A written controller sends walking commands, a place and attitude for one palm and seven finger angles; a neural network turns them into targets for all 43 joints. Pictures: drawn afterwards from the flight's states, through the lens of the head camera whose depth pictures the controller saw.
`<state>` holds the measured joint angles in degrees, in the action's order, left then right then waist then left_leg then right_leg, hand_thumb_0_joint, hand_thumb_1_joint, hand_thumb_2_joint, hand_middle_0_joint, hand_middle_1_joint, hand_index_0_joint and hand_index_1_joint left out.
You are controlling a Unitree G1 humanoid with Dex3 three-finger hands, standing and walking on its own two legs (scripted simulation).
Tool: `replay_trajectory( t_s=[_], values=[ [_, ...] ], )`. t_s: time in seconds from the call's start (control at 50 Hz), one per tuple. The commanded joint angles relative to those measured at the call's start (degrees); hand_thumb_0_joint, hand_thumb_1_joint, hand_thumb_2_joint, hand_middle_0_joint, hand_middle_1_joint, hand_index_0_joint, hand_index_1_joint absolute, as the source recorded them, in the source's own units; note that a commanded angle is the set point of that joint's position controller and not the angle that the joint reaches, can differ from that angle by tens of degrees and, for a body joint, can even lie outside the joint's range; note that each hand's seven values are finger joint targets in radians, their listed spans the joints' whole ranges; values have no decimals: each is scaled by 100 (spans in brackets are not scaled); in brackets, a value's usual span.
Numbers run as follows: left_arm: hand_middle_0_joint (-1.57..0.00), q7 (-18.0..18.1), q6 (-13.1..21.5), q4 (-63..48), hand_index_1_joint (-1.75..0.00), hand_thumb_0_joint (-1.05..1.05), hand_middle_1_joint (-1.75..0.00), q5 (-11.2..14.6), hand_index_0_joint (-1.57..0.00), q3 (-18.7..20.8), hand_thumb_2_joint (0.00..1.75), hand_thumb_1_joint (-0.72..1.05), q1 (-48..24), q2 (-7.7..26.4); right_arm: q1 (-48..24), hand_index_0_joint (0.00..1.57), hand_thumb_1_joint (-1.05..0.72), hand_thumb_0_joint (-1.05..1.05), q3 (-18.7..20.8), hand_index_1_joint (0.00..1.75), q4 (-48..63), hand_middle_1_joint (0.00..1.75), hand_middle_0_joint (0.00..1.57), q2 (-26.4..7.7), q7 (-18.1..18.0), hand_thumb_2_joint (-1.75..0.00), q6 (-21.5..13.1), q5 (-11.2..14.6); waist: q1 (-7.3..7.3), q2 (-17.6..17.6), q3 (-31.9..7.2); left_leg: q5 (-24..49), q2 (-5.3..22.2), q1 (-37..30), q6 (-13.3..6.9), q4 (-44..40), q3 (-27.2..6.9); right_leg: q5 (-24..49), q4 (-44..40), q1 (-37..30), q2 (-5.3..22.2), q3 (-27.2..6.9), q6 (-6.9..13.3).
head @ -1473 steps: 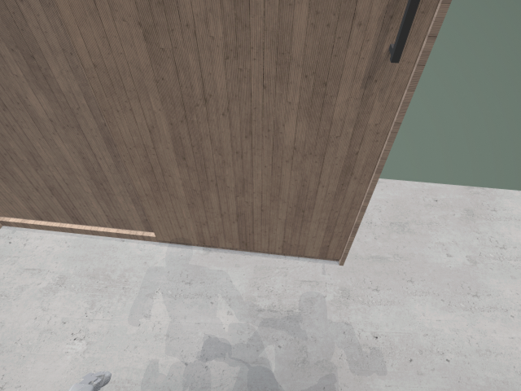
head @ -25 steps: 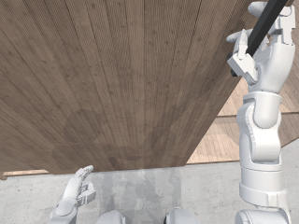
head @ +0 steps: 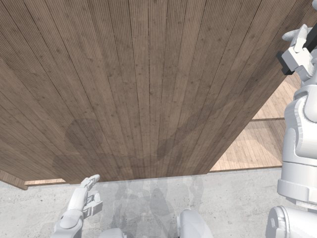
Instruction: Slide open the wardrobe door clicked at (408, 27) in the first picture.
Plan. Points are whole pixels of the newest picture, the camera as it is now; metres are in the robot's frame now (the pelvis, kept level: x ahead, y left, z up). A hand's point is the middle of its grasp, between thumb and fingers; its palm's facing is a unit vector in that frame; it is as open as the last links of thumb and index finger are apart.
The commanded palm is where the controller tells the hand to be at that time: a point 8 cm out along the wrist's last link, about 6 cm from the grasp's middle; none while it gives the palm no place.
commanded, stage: step sideways, sliding the door along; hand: right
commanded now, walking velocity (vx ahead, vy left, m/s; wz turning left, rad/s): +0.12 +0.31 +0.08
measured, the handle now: (308, 30) +0.42 -0.27 +0.27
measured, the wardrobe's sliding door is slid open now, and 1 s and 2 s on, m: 0.53 0.52 0.52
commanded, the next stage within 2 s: stop walking and hold the door there in 0.06 s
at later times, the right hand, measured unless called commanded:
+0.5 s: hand (296, 50) +0.39 -0.25 +0.25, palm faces +0.59 +0.75 -0.29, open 6.1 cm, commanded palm +0.35 -0.28 +0.21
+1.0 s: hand (294, 49) +0.39 -0.25 +0.25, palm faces +0.59 +0.77 -0.22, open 5.6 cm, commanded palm +0.35 -0.28 +0.21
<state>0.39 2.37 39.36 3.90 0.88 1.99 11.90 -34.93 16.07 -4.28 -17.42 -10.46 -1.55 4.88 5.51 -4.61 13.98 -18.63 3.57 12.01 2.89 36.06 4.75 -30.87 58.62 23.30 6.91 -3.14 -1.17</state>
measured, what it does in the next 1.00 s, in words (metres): steps on the spot: right foot, then left foot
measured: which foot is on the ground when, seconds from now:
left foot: down 0.00-0.04, up 0.06-0.42, down 0.44-0.64, up 0.66-0.80, down 0.82-1.00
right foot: up 0.00-0.04, down 0.06-0.44, up 0.46-0.60, down 0.62-1.00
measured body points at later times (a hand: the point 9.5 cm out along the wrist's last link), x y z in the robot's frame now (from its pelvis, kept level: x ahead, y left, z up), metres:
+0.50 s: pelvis +0.01 +0.08 +0.00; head +0.03 +0.10 +0.45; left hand +0.17 +0.35 -0.09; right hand +0.36 -0.29 +0.26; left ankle +0.06 +0.25 -0.72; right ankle +0.04 -0.09 -0.70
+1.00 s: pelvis +0.00 +0.09 +0.02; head -0.02 +0.10 +0.47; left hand +0.03 +0.38 -0.09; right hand +0.36 -0.28 +0.26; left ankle -0.01 +0.22 -0.72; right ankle +0.05 -0.03 -0.72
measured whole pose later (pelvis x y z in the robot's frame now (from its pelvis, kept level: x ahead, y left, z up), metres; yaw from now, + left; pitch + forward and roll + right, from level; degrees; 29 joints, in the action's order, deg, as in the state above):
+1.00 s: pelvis +0.00 +0.09 +0.02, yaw +12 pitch -1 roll +1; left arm 5.7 3.2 43.6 3.6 0.6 16.5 16.7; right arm -21.0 35.5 -35.0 -39.7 -6.8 -8.2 2.2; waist -1.3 -2.2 -0.3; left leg -10.7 0.5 11.4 0.2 23.5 2.7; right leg -11.0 25.7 13.3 3.0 2.4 -0.8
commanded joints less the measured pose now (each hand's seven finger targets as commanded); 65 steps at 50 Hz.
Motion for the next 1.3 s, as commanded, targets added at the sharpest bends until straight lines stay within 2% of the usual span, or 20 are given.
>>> replay_trajectory(
  t_s=[0.0,0.02,0.06,0.14,0.16,0.2,0.28,0.36,0.4,0.42,0.46,0.48,0.56,0.64,0.74,0.8,0.86,0.94,1.14,1.28],
  values=[
    [-20,111,190,-893,-30,0,-30,-33,-20,273,90,90,-109,541,-2409,45,-90,0,-1379,140,2703,140,45,-179,447,-90,-843,41,-854,707,-3231,4299,519,-1050,-763,1213,-523,3140,-4275,-2098,-222,878,167],
    [-20,79,236,-1135,-30,0,-30,-86,-20,524,90,90,-323,810,-2127,45,-90,0,-1403,140,2904,140,45,-182,487,-90,-910,123,-628,-1015,-3289,926,-82,1090,-296,2347,-218,5935,-3998,-3887,1557,-777,654],
    [-20,-205,181,-1277,-30,0,-30,-107,-20,455,90,90,-367,661,-2511,45,-90,0,-1561,140,2988,140,45,124,628,-90,-933,108,-749,-572,-3520,-1047,-366,1573,-229,4129,-774,5661,-3759,-3515,2303,-1655,1098],
    [-20,-181,112,-1132,-30,0,-30,-99,-20,457,90,90,-43,710,-2252,45,-90,0,-1386,140,2812,140,45,-223,608,-90,-829,-44,-633,-1199,-2875,-854,-212,2481,-158,4373,-487,5665,-3450,-3643,1797,-203,1171],
    [-20,0,-65,-657,-30,0,-30,-164,-20,557,90,90,518,1076,-644,45,-90,0,1558,140,324,140,45,-3280,367,-90,-755,-354,-484,-1088,-2919,-757,-263,2724,-57,4169,-373,5704,-3608,-3799,1809,-57,1111],
    [-20,29,-126,-1053,-30,0,-30,-138,-20,381,90,90,387,869,-1005,45,-90,0,393,140,1237,140,45,-2093,577,-90,-786,-225,-555,-1684,-2777,-816,-276,2507,-101,3408,-259,5604,-3494,-3568,1759,157,1038],
    [-20,139,112,-1165,-30,0,-30,-55,-20,290,90,90,499,999,-564,45,-90,0,958,140,552,140,45,-2705,549,-90,-796,-290,-621,-2124,-2441,-449,-344,831,-145,1088,378,5218,-3581,-2498,1393,996,694],
    [-20,285,366,-1109,-30,0,-30,5,-20,177,90,90,546,1113,-397,45,-90,0,1450,140,-129,140,45,-3387,535,-90,-792,-430,-547,-1053,-2282,1917,-184,-793,-126,-1566,212,3761,-2147,-1718,733,1085,321],
    [-20,383,423,-970,-30,0,-30,-34,-20,125,90,90,411,934,-305,45,-90,0,2127,140,-761,140,45,-4287,471,-90,-824,-586,-681,729,-2315,4108,787,-1539,-506,-1690,-1019,880,-965,-563,-101,1062,134],
    [-20,422,406,-909,-30,0,-30,-100,-20,64,90,90,309,974,-36,45,-90,0,2361,140,-1229,140,45,-4612,422,-90,-791,-623,-666,315,-2124,4344,1151,-1095,-686,-1674,-1375,298,-590,-360,-397,731,95],
    [-20,395,393,-955,-30,0,-30,12,-20,274,90,90,440,1178,-509,45,-90,0,2112,140,-675,140,45,-4109,414,-90,-712,-323,-486,3024,-2591,1921,1669,-597,-1007,-2144,-2380,90,-28,-451,-548,0,64],
    [-20,435,484,-771,-30,0,-30,-18,-20,291,90,90,377,1185,-484,45,-90,0,2329,140,-880,140,45,-4090,362,-90,-725,-279,-520,3069,-2552,1170,1636,-356,-1020,-2135,-2029,226,-239,-578,-475,-104,129],
    [-20,540,491,-509,-30,0,-30,-157,-20,255,90,90,416,1238,117,45,-90,0,2421,140,-1200,140,45,-4087,380,-90,-917,-436,-622,1244,-2372,366,988,-64,-521,-1627,-958,1247,-3446,-1376,-541,338,278],
    [-20,571,473,-606,-30,0,-30,-130,-20,280,90,90,454,1211,286,45,-90,0,1803,140,-1116,140,45,-3499,339,-90,-971,-463,-594,-1818,-1869,-467,-127,70,-252,762,-378,818,-5351,-404,718,-1105,627],
    [-20,578,494,-533,-30,0,-30,-23,-20,260,90,90,811,1374,283,45,-90,0,1905,140,-1426,140,45,-3839,346,-90,-901,-459,-458,-543,-2093,452,24,-399,-160,-1452,-150,2818,-3870,-1148,429,-277,651],
    [-20,575,479,-484,-30,0,-30,-88,-20,284,90,90,958,1413,253,45,-90,0,2006,140,-1942,140,45,-4043,364,-90,-811,-535,-682,-84,-2117,1494,518,-723,-403,-1880,-910,1629,-3434,-755,22,41,273],
    [-20,573,422,-442,-30,0,-30,-25,-20,378,90,90,999,1447,94,45,-90,0,2159,140,-2125,140,45,-4193,328,-90,-756,-388,-646,979,-2098,403,630,-218,-461,-2120,-1279,1546,-3290,-964,-186,130,270],
    [-20,604,367,-444,-30,0,-30,-65,-20,276,90,90,866,1420,91,45,-90,0,2053,140,-2372,140,45,-4155,372,-90,-771,-400,-618,66,-1966,403,378,-51,-338,-1907,-939,1887,-3858,-1158,35,21,355],
    [-20,604,304,-578,-30,0,-30,2,-20,260,90,90,823,1386,53,45,-90,0,1875,140,-2630,140,45,-4013,390,-90,-784,-381,-586,270,-1925,339,279,30,-290,-1919,-848,1755,-3946,-1136,48,84,351],
    [-20,543,228,-577,-30,0,-30,-66,-20,379,90,90,736,1395,-51,45,-90,0,1950,140,-2656,140,45,-4069,430,-90,-864,-380,-513,1261,-1876,540,1411,-4,-599,-2275,-1495,1469,-2828,-836,-474,271,279]
  ],
)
